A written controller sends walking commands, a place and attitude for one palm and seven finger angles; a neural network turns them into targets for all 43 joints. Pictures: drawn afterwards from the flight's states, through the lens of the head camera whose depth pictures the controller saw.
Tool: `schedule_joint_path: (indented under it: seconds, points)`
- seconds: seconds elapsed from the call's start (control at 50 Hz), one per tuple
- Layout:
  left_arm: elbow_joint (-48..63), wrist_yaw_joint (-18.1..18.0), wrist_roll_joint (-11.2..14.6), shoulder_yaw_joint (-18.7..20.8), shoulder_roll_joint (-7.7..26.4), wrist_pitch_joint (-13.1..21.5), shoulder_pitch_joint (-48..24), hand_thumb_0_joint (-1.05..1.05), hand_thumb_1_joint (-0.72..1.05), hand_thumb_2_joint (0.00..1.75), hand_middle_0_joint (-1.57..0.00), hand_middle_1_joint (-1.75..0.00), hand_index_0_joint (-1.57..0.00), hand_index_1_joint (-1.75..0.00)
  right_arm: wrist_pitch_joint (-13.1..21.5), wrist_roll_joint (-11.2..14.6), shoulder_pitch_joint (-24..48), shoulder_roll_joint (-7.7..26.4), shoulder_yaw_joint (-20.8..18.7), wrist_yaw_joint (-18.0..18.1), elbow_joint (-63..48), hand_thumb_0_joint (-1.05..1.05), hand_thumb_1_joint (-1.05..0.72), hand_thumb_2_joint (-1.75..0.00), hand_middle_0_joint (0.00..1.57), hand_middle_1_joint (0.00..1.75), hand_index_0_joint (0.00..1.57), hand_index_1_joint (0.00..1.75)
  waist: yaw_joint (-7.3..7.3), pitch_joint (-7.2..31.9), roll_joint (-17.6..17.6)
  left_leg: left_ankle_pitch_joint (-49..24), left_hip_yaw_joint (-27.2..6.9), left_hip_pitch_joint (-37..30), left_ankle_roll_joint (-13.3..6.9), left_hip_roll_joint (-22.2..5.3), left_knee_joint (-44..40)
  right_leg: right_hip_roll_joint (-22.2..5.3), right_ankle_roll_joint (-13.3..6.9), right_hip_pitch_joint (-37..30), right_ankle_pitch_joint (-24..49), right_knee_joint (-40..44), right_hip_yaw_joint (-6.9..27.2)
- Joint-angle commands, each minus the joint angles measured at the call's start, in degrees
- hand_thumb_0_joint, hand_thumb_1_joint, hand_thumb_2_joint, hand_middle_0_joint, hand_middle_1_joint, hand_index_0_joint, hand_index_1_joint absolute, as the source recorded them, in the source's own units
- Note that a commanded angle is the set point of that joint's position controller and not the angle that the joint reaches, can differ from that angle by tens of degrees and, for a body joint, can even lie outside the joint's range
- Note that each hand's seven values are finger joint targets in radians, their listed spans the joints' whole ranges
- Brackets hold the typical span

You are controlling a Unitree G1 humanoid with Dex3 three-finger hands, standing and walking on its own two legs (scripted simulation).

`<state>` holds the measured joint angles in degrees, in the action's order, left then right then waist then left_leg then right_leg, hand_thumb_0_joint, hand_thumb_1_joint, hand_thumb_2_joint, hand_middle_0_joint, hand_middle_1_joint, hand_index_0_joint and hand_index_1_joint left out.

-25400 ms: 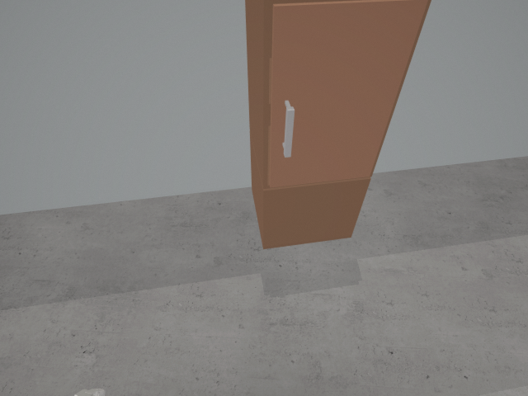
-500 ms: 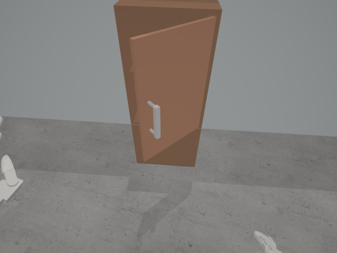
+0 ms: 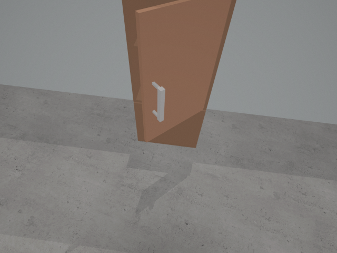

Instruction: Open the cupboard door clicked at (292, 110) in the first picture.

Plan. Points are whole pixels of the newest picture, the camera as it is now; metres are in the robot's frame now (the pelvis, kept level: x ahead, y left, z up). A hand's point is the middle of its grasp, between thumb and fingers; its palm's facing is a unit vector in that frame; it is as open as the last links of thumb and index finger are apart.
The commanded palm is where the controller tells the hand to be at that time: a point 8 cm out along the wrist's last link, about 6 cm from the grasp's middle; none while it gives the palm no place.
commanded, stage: let the arm hang, fingers relaxed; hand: left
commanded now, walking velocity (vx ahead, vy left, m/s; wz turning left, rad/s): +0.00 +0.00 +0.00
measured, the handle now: (157, 102) +0.64 +0.08 -0.08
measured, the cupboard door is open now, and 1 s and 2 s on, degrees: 45 45 45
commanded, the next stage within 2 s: look to check the result in 0.74 s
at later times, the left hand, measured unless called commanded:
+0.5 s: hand out of the picture +0.03 +0.21 -0.16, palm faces +0.03 -0.97 -0.26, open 7.3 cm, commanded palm none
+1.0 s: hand out of the picture +0.04 +0.22 -0.16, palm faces +0.02 -0.96 -0.27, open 7.3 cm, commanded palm none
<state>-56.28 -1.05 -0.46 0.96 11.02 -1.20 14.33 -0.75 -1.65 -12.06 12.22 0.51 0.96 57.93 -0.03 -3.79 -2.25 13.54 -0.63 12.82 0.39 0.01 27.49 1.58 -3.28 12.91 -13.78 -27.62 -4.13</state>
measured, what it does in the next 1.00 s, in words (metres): stands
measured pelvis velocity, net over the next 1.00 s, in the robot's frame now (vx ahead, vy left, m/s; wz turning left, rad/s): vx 0.01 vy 0.00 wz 0.00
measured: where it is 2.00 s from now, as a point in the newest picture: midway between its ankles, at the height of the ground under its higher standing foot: outside the picture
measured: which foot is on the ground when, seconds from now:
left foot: down 0.00-1.00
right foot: down 0.00-1.00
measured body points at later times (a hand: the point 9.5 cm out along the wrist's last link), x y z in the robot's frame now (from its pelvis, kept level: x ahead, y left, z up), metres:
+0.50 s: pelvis +0.00 +0.01 +0.01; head +0.00 +0.00 +0.46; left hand +0.03 +0.26 -0.14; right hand +0.00 -0.23 -0.16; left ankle +0.01 +0.13 -0.74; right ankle +0.01 -0.08 -0.74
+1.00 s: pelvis +0.01 +0.00 +0.01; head +0.02 +0.00 +0.46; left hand +0.04 +0.27 -0.14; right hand +0.04 -0.25 -0.15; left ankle +0.01 +0.13 -0.74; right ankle +0.01 -0.08 -0.74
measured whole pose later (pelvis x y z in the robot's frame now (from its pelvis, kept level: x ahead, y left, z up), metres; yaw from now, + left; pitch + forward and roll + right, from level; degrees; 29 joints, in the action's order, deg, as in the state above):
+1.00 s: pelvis +0.01 +0.00 +0.01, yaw +0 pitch -2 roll +0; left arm -65.8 -0.8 -0.3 1.1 13.6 0.6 10.8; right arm 0.0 -1.4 -11.6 13.6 0.0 1.5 65.3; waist -0.2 -2.8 0.9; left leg 10.6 -0.4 7.9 0.1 0.3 20.0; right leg 1.5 -2.9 8.2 -10.9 -20.4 -3.8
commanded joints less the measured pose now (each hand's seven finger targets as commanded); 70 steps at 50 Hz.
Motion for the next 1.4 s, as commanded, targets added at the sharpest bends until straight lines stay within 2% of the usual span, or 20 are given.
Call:
schedule_joint_path:
  seconds: [0.0, 0.04, 0.08, 0.12, 0.18, 0.24, 0.3, 0.32, 0.4, 0.6, 0.68, 0.78, 0.9, 1.0, 1.14, 1.26, 1.32, 1.38]
  points:
    - [-0.7, -0.2, -0.2, 1.5, 9.2, 2.4, -0.7, 0.0, 0.9, 0.9, -0.2, -0.3, -0.2, -0.3, 1.2, 0.4, -0.3, 6.5, -1.7, 0.7, 0.3, 0.0, -0.9, -0.9, 0.2, 0.3, 0.2, 0.3, 0.16, 5.6, 7.2, -6.7, -4.2, -1.5, -2.0, -5.0, -5.9, -8.0, -0.4, -5.2, 6.9, 9.2, 9.2]
    - [-2.8, -0.2, 0.0, 1.3, 9.0, 2.4, -0.6, 0.0, 0.9, 0.9, -0.2, -0.3, -0.2, -0.3, 1.1, 0.4, -1.3, 6.5, -1.7, 0.8, 1.9, 0.0, -0.9, -0.9, 0.2, 0.3, 0.2, 0.3, 0.17, 4.3, 6.7, -5.7, -4.2, -1.6, -2.1, -5.0, -6.7, -7.9, -0.5, -4.6, 4.7, 10.4, 9.0]
    - [-4.3, -0.2, -0.1, 1.2, 9.2, 2.2, -0.5, 0.0, 0.9, 0.9, -0.2, -0.3, -0.2, -0.3, 0.9, 0.5, -2.0, 6.7, -1.8, 0.8, 2.9, 0.0, -0.9, -0.9, 0.2, 0.3, 0.2, 0.3, 0.1, 1.7, 4.0, -4.4, -4.2, -1.1, -2.2, -5.1, -7.4, -7.7, -0.4, -3.3, 1.6, 11.6, 8.6]
    - [-5.4, -0.2, 0.0, 1.0, 9.1, 2.2, -0.5, 0.0, 0.9, 0.9, -0.2, -0.3, -0.2, -0.3, 0.8, 0.4, -3.1, 6.8, -1.7, 0.9, 3.8, 0.0, -0.9, -0.9, 0.2, 0.3, 0.2, 0.3, 0.29, 1.7, 2.3, -3.8, -4.1, -1.5, -2.3, -5.0, -7.8, -7.8, -0.4, -3.2, -0.1, 12.2, 9.0]
    - [-6.3, -0.3, 0.0, 1.1, 9.3, 2.1, 0.0, 0.0, 0.9, 0.9, -0.2, -0.3, -0.2, -0.3, 0.8, 0.5, -3.5, 6.8, -1.7, 0.9, 4.5, 0.0, -0.9, -0.9, 0.2, 0.3, 0.2, 0.3, 0.05, 0.8, 2.9, -3.1, -4.0, -1.5, -2.4, -4.9, -8.2, -7.9, -0.5, -2.4, -2.0, 12.7, 8.7]
    - [-6.8, -0.4, 0.0, 1.1, 9.5, 2.0, -0.4, 0.0, 0.9, 0.9, -0.2, -0.3, -0.2, -0.3, 0.9, 0.3, -4.6, 6.6, -1.7, 0.8, 5.2, 0.0, -0.9, -0.9, 0.2, 0.3, 0.2, 0.3, 0.28, 0.2, 0.8, -2.0, -4.2, -0.9, -2.5, -4.9, -8.9, -7.7, -0.4, -2.2, -3.5, 12.7, 8.9]
    - [-7.0, -0.4, 0.0, 1.2, 9.6, 2.0, -0.5, 0.0, 0.9, 0.9, -0.2, -0.3, -0.2, -0.3, 0.9, 0.3, -4.4, 6.4, -1.7, 0.8, 5.6, 0.0, -0.9, -0.9, 0.2, 0.3, 0.2, 0.3, 0.13, -0.8, 1.6, -1.6, -4.2, -0.5, -2.5, -4.9, -9.2, -7.8, -0.3, -1.5, -4.1, 12.7, 8.9]
    - [-6.9, -0.4, 0.0, 1.3, 9.6, 2.0, -0.7, 0.0, 0.9, 0.9, -0.2, -0.3, -0.2, -0.3, 1.0, 0.3, -4.6, 6.4, -1.7, 0.8, 5.6, 0.0, -0.9, -0.9, 0.2, 0.3, 0.2, 0.3, 0.16, -0.7, 0.7, -1.8, -4.2, -0.5, -2.5, -4.9, -9.4, -7.8, -0.3, -1.7, -3.8, 12.5, 8.8]
    - [-6.8, -0.5, -0.1, 1.5, 9.7, 2.1, -1.1, 0.0, 0.9, 0.9, -0.2, -0.3, -0.2, -0.3, 1.2, 0.2, -4.2, 6.2, -1.7, 0.7, 5.8, 0.0, -0.9, -0.9, 0.2, 0.3, 0.2, 0.3, 0.01, -0.3, 2.2, -2.5, -4.5, -0.3, -2.5, -5.0, -9.8, -7.8, -0.2, -2.3, -2.6, 12.0, 8.8]
    - [-6.3, -0.5, -0.2, 1.6, 9.9, 2.4, -2.5, 0.0, 0.9, 0.9, -0.2, -0.3, -0.2, -0.3, 1.6, 0.2, -2.8, 6.6, -1.8, 0.7, 5.6, 0.0, -0.9, -0.9, 0.2, 0.3, 0.2, 0.3, -0.02, -0.3, 2.4, -4.4, -4.6, -0.5, -2.2, -5.1, -10.2, -7.9, -0.1, -3.0, -0.1, 11.8, 8.6]
    - [-6.2, -0.4, -0.2, 1.7, 10.2, 2.6, -2.7, 0.0, 0.9, 0.9, -0.2, -0.3, -0.2, -0.3, 1.8, 0.3, -2.0, 7.6, -1.9, 0.8, 5.3, 0.0, -0.9, -0.9, 0.2, 0.3, 0.2, 0.3, -0.16, 0.7, 3.8, -5.9, -4.7, -1.5, -2.2, -5.4, -10.2, -7.9, -0.1, -3.8, 2.3, 11.5, 8.3]
    - [-6.3, -0.4, -0.1, 1.7, 10.7, 2.7, -3.3, 0.0, 0.9, 0.9, -0.2, -0.3, -0.2, -0.3, 1.8, 0.4, -1.3, 8.2, -2.0, 0.8, 5.1, 0.0, -0.9, -0.9, 0.2, 0.3, 0.2, 0.3, -0.03, 1.4, 2.6, -7.1, -4.9, -2.5, -2.2, -5.6, -10.4, -7.9, -0.1, -4.5, 4.1, 11.6, 8.2]
    - [-6.6, -0.3, -0.1, 1.5, 11.4, 2.7, -3.9, 0.0, 0.9, 0.9, -0.2, -0.3, -0.2, -0.3, 1.7, 0.4, -0.6, 9.0, -1.9, 0.8, 5.3, 0.0, -0.9, -0.9, 0.2, 0.3, 0.2, 0.3, 0.19, 1.9, 3.5, -7.1, -4.8, -3.3, -2.1, -5.7, -10.7, -8.1, -0.1, -4.7, 4.1, 11.9, 8.5]
    - [-6.8, -0.3, -0.1, 1.5, 11.9, 2.8, -4.3, 0.0, 0.9, 0.9, -0.2, -0.3, -0.2, -0.3, 1.8, 0.4, 0.4, 9.9, -1.9, 0.8, 5.2, 0.0, -0.9, -0.9, 0.2, 0.3, 0.2, 0.3, 0.13, 2.1, 2.8, -8.2, -5.0, -4.1, -2.2, -5.8, -10.9, -8.1, -0.1, -4.9, 5.6, 11.9, 8.4]
    - [-6.8, -0.4, 0.0, 1.5, 13.0, 3.1, -4.7, 0.0, 0.9, 0.9, -0.2, -0.3, -0.2, -0.3, 1.8, 0.5, 1.4, 10.9, -1.9, 0.8, 5.1, 0.0, -0.9, -0.9, 0.2, 0.3, 0.2, 0.3, 0.14, 3.7, 2.2, -11.1, -4.8, -5.6, -2.0, -5.9, -10.6, -8.6, -0.1, -6.6, 11.0, 11.8, 8.3]
    - [-6.5, -0.4, 0.0, 1.6, 13.8, 3.3, -5.3, 0.0, 0.9, 0.9, -0.2, -0.3, -0.2, -0.3, 1.7, 0.5, 2.4, 11.5, -2.0, 0.7, 5.1, 0.0, -0.9, -0.9, 0.2, 0.3, 0.2, 0.3, 0.17, 3.7, 1.5, -11.5, -4.5, -6.1, -1.8, -5.9, -10.7, -8.8, 0.1, -7.2, 12.9, 12.2, 8.4]
    - [-6.3, -0.4, 0.0, 1.7, 14.0, 3.3, -5.7, 0.0, 0.9, 0.9, -0.2, -0.3, -0.2, -0.3, 1.7, 0.4, 2.6, 11.6, -2.0, 0.7, 5.0, 0.0, -0.9, -0.9, 0.2, 0.3, 0.2, 0.3, 0.12, 3.7, 2.7, -11.7, -4.3, -6.0, -1.7, -5.9, -10.8, -8.8, 0.1, -7.6, 13.2, 12.2, 8.3]
    - [-6.1, -0.4, 0.0, 1.7, 14.2, 3.3, -5.7, 0.0, 0.9, 0.9, -0.2, -0.3, -0.2, -0.3, 1.6, 0.5, 2.9, 11.8, -1.9, 0.7, 4.8, 0.0, -0.9, -0.9, 0.2, 0.3, 0.2, 0.3, -0.01, 3.1, 1.6, -11.3, -4.2, -5.9, -1.7, -5.8, -10.7, -8.8, 0.3, -7.4, 13.0, 12.7, 8.2]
